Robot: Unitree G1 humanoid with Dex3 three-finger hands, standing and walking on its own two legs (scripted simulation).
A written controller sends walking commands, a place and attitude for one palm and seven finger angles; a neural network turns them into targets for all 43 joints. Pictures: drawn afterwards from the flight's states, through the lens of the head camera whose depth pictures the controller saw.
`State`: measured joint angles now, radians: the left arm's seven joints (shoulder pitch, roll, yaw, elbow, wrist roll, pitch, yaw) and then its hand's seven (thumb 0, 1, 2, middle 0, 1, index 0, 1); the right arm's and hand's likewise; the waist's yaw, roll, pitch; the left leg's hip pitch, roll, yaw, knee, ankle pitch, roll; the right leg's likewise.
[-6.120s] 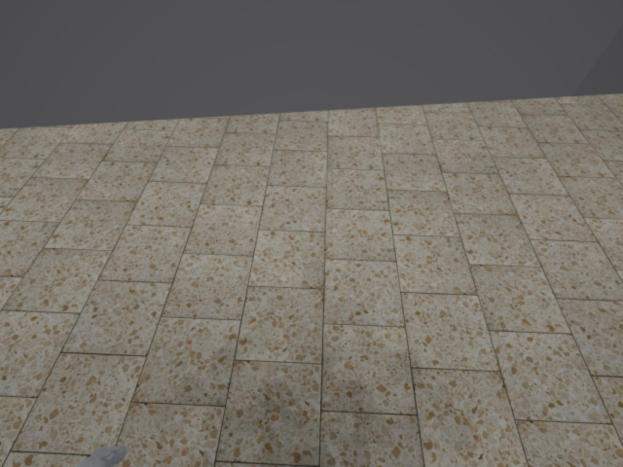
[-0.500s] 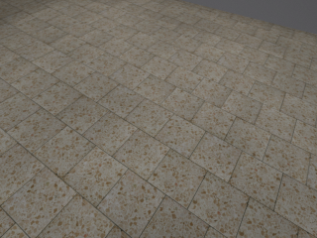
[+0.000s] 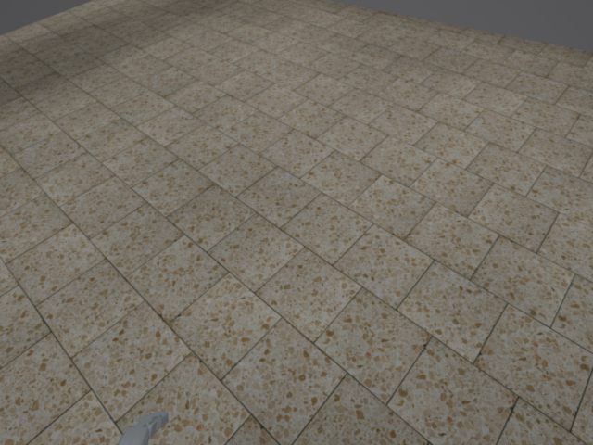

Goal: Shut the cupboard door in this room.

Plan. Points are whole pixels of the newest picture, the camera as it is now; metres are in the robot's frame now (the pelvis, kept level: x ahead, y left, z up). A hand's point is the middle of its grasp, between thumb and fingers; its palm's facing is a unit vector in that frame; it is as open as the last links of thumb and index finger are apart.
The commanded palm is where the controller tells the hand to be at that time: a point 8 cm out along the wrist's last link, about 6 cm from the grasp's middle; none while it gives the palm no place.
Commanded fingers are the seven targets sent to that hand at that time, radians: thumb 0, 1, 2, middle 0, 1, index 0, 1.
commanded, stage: turn or walk to find it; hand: left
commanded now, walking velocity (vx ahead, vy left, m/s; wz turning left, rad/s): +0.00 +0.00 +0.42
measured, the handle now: out of the picture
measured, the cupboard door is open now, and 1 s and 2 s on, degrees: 80 80 80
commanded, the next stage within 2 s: none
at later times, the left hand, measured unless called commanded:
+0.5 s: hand out of the picture -0.07 +0.24 -0.19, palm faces +0.30 -0.93 -0.24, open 7.4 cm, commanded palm none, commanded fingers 0.00 0.90 0.90 -0.20 -0.30 -0.20 -0.30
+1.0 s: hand out of the picture -0.02 +0.24 -0.14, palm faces +0.42 -0.87 -0.27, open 7.4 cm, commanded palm none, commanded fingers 0.00 0.90 0.90 -0.20 -0.30 -0.20 -0.30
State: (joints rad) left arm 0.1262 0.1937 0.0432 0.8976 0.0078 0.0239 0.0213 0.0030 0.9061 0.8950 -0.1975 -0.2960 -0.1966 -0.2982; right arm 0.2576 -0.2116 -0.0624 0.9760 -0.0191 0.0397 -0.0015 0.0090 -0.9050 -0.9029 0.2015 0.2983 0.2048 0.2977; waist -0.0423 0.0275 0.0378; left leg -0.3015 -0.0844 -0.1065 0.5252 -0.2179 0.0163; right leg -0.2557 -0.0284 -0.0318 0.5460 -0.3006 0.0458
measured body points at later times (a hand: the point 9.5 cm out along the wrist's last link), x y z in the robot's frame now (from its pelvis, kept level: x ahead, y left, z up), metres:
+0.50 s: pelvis -0.04 +0.03 -0.01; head -0.01 +0.06 +0.44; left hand -0.09 +0.29 -0.17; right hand +0.11 -0.20 -0.13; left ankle -0.07 +0.12 -0.73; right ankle +0.00 -0.11 -0.72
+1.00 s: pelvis -0.05 +0.00 +0.00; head -0.02 +0.00 +0.45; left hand -0.04 +0.28 -0.12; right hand +0.07 -0.21 -0.16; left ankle -0.07 +0.12 -0.73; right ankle -0.01 -0.10 -0.74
